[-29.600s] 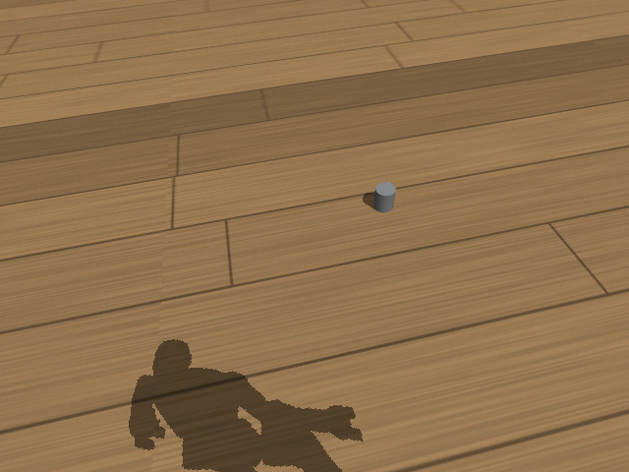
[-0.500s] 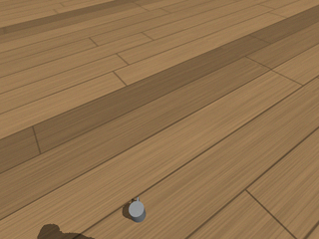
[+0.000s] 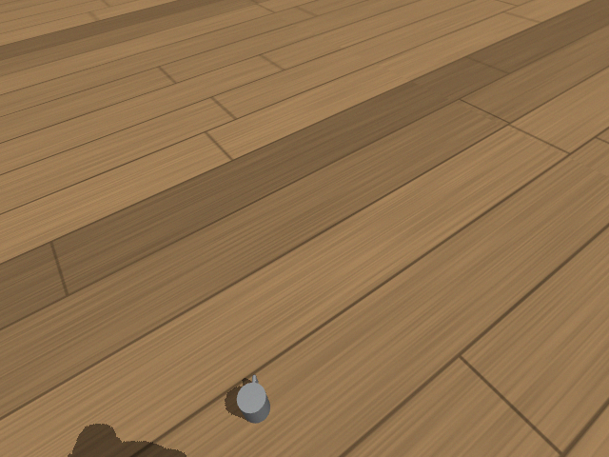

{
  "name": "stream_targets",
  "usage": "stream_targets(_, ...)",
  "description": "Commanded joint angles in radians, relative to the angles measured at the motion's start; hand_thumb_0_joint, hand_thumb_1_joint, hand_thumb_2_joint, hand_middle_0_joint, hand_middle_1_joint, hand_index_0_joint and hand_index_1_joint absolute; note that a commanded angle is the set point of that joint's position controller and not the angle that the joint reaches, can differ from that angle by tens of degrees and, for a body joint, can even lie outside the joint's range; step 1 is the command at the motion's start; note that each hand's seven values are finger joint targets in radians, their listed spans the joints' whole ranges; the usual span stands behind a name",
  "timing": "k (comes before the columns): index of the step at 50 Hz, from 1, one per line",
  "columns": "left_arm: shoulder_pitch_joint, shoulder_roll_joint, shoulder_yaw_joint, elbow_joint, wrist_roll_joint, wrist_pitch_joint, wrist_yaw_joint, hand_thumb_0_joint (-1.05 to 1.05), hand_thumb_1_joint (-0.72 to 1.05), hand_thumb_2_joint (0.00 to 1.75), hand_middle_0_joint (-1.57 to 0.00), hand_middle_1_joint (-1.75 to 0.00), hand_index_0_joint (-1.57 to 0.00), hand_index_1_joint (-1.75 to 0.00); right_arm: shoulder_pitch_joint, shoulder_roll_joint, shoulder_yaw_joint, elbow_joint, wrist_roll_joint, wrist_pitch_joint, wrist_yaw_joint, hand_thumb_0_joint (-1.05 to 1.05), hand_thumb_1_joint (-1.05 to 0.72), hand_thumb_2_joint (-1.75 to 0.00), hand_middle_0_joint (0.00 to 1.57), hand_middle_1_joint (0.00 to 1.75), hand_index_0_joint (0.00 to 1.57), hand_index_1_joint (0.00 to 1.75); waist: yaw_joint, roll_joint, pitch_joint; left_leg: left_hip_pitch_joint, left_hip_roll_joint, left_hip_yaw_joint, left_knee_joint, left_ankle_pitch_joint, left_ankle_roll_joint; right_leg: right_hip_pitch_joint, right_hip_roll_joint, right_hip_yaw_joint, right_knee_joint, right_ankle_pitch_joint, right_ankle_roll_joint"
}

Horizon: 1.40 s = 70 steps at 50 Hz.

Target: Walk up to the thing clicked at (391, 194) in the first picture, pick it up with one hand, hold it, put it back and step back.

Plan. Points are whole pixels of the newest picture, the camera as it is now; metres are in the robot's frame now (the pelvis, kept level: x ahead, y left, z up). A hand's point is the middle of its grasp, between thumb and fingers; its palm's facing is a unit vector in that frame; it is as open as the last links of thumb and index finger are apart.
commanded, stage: stand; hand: left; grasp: from above
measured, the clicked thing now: (254, 397) +0.43 +0.22 -0.73
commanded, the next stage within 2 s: step back in 1.22 s
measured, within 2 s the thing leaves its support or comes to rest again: neither
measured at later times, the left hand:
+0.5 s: hand out of the picture +0.09 +0.24 -0.16, palm faces +0.01 -0.94 -0.34, open 7.4 cm
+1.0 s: hand out of the picture +0.09 +0.24 -0.15, palm faces -0.01 -0.94 -0.34, open 7.4 cm
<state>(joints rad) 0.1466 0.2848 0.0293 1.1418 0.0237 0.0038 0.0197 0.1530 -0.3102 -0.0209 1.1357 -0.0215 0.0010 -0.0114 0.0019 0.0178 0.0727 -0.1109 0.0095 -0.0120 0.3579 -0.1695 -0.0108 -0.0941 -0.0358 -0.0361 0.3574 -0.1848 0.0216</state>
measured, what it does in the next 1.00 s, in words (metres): stands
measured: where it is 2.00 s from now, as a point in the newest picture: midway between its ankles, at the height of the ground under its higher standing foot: outside the picture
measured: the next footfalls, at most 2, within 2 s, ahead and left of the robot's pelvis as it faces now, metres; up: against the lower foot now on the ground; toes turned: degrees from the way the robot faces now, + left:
left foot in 1.52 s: +0.00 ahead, +0.13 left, +0.00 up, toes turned -1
right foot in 1.96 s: -0.10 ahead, -0.08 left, +0.00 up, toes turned -2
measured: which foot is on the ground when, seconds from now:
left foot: down 0.00-1.00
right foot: down 0.00-1.00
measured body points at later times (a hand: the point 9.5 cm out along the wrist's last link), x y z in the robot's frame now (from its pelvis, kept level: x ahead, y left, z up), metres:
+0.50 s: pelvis +0.01 -0.01 +0.00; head +0.01 -0.01 +0.45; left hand +0.09 +0.29 -0.13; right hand +0.08 -0.30 -0.14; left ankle +0.02 +0.13 -0.75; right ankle +0.01 -0.13 -0.75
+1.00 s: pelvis +0.01 -0.01 +0.00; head +0.02 -0.02 +0.45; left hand +0.09 +0.29 -0.13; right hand +0.08 -0.30 -0.14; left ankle +0.02 +0.13 -0.75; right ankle +0.01 -0.13 -0.75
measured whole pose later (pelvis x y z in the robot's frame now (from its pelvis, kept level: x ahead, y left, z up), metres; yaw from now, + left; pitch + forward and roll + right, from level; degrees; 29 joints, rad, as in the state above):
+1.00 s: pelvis +0.01 -0.01 +0.00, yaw +0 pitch -3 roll +0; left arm 0.11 0.32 0.02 1.14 0.02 0.00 0.01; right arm 0.12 -0.33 -0.01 1.15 -0.02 0.00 0.00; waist 0.00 0.01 0.06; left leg -0.09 0.02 -0.01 0.31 -0.16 -0.03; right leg -0.09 -0.02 -0.03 0.33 -0.19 0.01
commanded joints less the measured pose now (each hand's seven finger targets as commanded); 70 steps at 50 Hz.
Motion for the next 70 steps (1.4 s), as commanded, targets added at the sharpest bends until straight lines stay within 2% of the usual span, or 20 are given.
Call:
stream_targets(1,-0.031,0.206,0.036,-0.052,-0.005,-0.024,0.008,0.0,0.9,0.9,-0.2,-0.3,-0.2,-0.3,-0.044,-0.19,-0.03,-0.058,0.001,-0.024,-0.014,0.0,-0.9,-0.9,0.2,0.3,0.2,0.3,0.006,-0.018,-0.049,-0.008,0.096,-0.085,-0.065,0.063,0.035,-0.01,-0.091,0.094,-0.09,0.049,-0.027)
stream_targets(4,-0.044,0.205,0.037,-0.051,-0.006,-0.023,0.007,0.0,0.9,0.9,-0.2,-0.3,-0.2,-0.3,-0.039,-0.184,-0.026,-0.052,0.001,-0.024,-0.013,0.0,-0.9,-0.9,0.2,0.3,0.2,0.3,0.003,-0.017,-0.029,-0.031,0.096,-0.085,-0.079,0.039,0.029,-0.01,-0.087,0.092,-0.091,0.022,-0.027)
stream_targets(5,-0.046,0.212,0.038,-0.055,-0.005,-0.025,0.007,0.0,0.9,0.9,-0.2,-0.3,-0.2,-0.3,-0.047,-0.192,-0.028,-0.055,-0.001,-0.026,-0.012,0.0,-0.9,-0.9,0.2,0.3,0.2,0.3,0.006,-0.013,-0.057,-0.008,0.101,-0.086,-0.073,0.078,0.032,0.003,-0.092,0.094,-0.088,0.059,-0.028)
stream_targets(8,-0.05,0.205,0.036,-0.049,-0.005,-0.022,0.005,0.0,0.9,0.9,-0.2,-0.3,-0.2,-0.3,-0.052,-0.184,-0.026,-0.053,0.001,-0.026,-0.013,0.0,-0.9,-0.9,0.2,0.3,0.2,0.3,0.007,-0.019,-0.044,-0.015,0.102,-0.086,-0.084,0.068,0.028,-0.008,-0.086,0.086,-0.087,0.032,-0.029)
stream_targets(15,-0.062,0.217,0.036,-0.056,-0.004,-0.029,0.004,0.0,0.9,0.9,-0.2,-0.3,-0.2,-0.3,-0.067,-0.206,-0.03,-0.055,0.002,-0.029,-0.012,0.0,-0.9,-0.9,0.2,0.3,0.2,0.3,0.004,-0.026,-0.082,0.022,0.11,-0.081,-0.068,0.152,0.027,0.011,-0.092,0.087,-0.086,0.129,-0.026)
stream_targets(16,-0.067,0.219,0.036,-0.055,-0.006,-0.029,0.003,0.0,0.9,0.9,-0.2,-0.3,-0.2,-0.3,-0.057,-0.201,-0.027,-0.051,0.002,-0.028,-0.011,0.0,-0.9,-0.9,0.2,0.3,0.2,0.3,0.0,-0.03,-0.063,0.0,0.107,-0.08,-0.073,0.122,0.026,0.008,-0.092,0.088,-0.092,0.107,-0.023)
stream_targets(28,-0.082,0.234,0.033,-0.061,-0.007,-0.032,0.001,0.0,0.9,0.9,-0.2,-0.3,-0.2,-0.3,-0.075,-0.207,-0.024,-0.052,0.003,-0.028,-0.007,0.0,-0.9,-0.9,0.2,0.3,0.2,0.3,-0.002,-0.033,-0.079,0.015,0.115,-0.076,-0.078,0.138,0.027,0.012,-0.095,0.088,-0.09,0.125,-0.029)
stream_targets(32,-0.085,0.237,0.031,-0.06,-0.007,-0.029,0.0,0.0,0.9,0.9,-0.2,-0.3,-0.2,-0.3,-0.076,-0.213,-0.026,-0.048,0.003,-0.025,-0.007,0.0,-0.9,-0.9,0.2,0.3,0.2,0.3,-0.002,-0.015,-0.054,-0.005,0.113,-0.078,-0.093,0.078,0.022,-0.005,-0.09,0.09,-0.101,0.044,-0.031)
stream_targets(36,-0.084,0.244,0.03,-0.066,-0.008,-0.033,-0.002,0.0,0.9,0.9,-0.2,-0.3,-0.2,-0.3,-0.081,-0.214,-0.025,-0.053,0.003,-0.029,-0.004,0.0,-0.9,-0.9,0.2,0.3,0.2,0.3,-0.001,-0.021,-0.083,0.006,0.115,-0.076,-0.087,0.115,0.024,0.014,-0.096,0.093,-0.091,0.101,-0.033)
stream_targets(41,-0.074,0.248,0.028,-0.061,-0.01,-0.032,-0.005,0.0,0.9,0.9,-0.2,-0.3,-0.2,-0.3,-0.078,-0.214,-0.022,-0.047,0.005,-0.028,-0.003,0.0,-0.9,-0.9,0.2,0.3,0.2,0.3,0.003,-0.028,-0.051,-0.005,0.112,-0.082,-0.102,0.074,0.021,-0.013,-0.089,0.089,-0.1,0.044,-0.034)
stream_targets(52,-0.074,0.254,0.027,-0.069,-0.011,-0.035,-0.004,0.0,0.9,0.9,-0.2,-0.3,-0.2,-0.3,-0.078,-0.229,-0.022,-0.053,0.006,-0.029,-0.004,0.0,-0.9,-0.9,0.2,0.3,0.2,0.3,0.0,-0.017,-0.095,0.022,0.119,-0.073,-0.082,0.145,0.026,0.021,-0.099,0.094,-0.084,0.145,-0.037)
stream_targets(58,-0.08,0.259,0.025,-0.073,-0.012,-0.034,-0.005,0.0,0.9,0.9,-0.2,-0.3,-0.2,-0.3,-0.075,-0.224,-0.021,-0.053,0.007,-0.026,-0.002,0.0,-0.9,-0.9,0.2,0.3,0.2,0.3,-0.004,-0.023,-0.088,0.017,0.119,-0.074,-0.088,0.125,0.023,0.016,-0.099,0.093,-0.086,0.121,-0.038)
stream_targets(60,-0.074,0.259,0.025,-0.068,-0.015,-0.033,-0.006,0.0,0.9,0.9,-0.2,-0.3,-0.2,-0.3,-0.068,-0.224,-0.017,-0.049,0.006,-0.026,-0.002,0.0,-0.9,-0.9,0.2,0.3,0.2,0.3,0.0,-0.021,-0.053,-0.008,0.117,-0.076,-0.098,0.088,0.022,0.002,-0.095,0.095,-0.096,0.081,-0.036)
stream_targets(61,-0.072,0.336,0.073,-0.087,-0.031,-0.023,-0.002,0.0,0.9,0.9,-0.2,-0.3,-0.2,-0.3,-0.112,-0.295,-0.038,-0.075,0.018,-0.01,0.006,0.0,-0.9,-0.9,0.2,0.3,0.2,0.3,0.0,-0.029,0.051,-0.086,0.098,-0.091,0.019,0.225,0.044,-0.094,-0.088,0.119,-0.021,0.244,-0.045)
stream_targets(63,-0.055,0.333,0.081,-0.115,-0.032,-0.018,0.003,0.0,0.9,0.9,-0.2,-0.3,-0.2,-0.3,-0.079,-0.275,-0.041,-0.1,0.033,-0.001,0.007,0.0,-0.9,-0.9,0.2,0.3,0.2,0.3,-0.009,-0.038,-0.042,-0.074,0.079,-0.064,0.113,0.268,0.05,-0.055,-0.109,0.116,0.019,0.328,-0.087)
stream_targets(65,-0.072,0.341,0.09,-0.151,-0.028,-0.012,0.003,0.0,0.9,0.9,-0.2,-0.3,-0.2,-0.3,-0.052,-0.261,-0.048,-0.122,0.033,0.01,0.008,0.0,-0.9,-0.9,0.2,0.3,0.2,0.3,-0.019,-0.099,-0.124,-0.065,0.033,-0.026,0.23,0.199,0.046,-0.059,-0.165,0.17,0.011,0.356,-0.148)
stream_targets(66,-0.092,0.346,0.093,-0.175,-0.024,-0.008,0.002,0.0,0.9,0.9,-0.2,-0.3,-0.2,-0.3,-0.043,-0.259,-0.051,-0.132,0.031,0.016,0.01,0.0,-0.9,-0.9,0.2,0.3,0.2,0.3,-0.022,-0.127,-0.138,-0.075,0.0,-0.005,0.296,0.101,0.038,-0.076,-0.207,0.2,0.004,0.362,-0.18)
stream_targets(68,-0.158,0.365,0.098,-0.225,-0.009,-0.001,0.006,0.0,0.9,0.9,-0.2,-0.3,-0.2,-0.3,-0.006,-0.252,-0.062,-0.15,0.021,0.034,0.014,0.0,-0.9,-0.9,0.2,0.3,0.2,0.3,-0.031,-0.213,-0.138,-0.113,-0.047,-0.016,0.483,-0.259,0.046,-0.148,-0.309,0.266,0.007,0.371,-0.265)
stream_targets(69,-0.165,0.362,0.1,-0.246,0.0,0.002,0.007,0.0,0.9,0.9,-0.2,-0.3,-0.2,-0.3,0.012,-0.253,-0.066,-0.165,0.021,0.04,0.017,0.0,-0.9,-0.9,0.2,0.3,0.2,0.3,-0.034,-0.22,-0.125,-0.135,-0.037,-0.045,0.541,-0.352,0.054,-0.175,-0.326,0.268,0.021,0.356,-0.281)
stream_targets(70,-0.183,0.361,0.097,-0.258,0.002,0.004,0.008,0.0,0.9,0.9,-0.2,-0.3,-0.2,-0.3,0.022,-0.254,-0.07,-0.173,0.023,0.043,0.019,0.0,-0.9,-0.9,0.2,0.3,0.2,0.3,-0.04,-0.223,-0.105,-0.139,-0.028,-0.064,0.547,-0.37,0.061,-0.203,-0.317,0.249,0.048,0.362,-0.279)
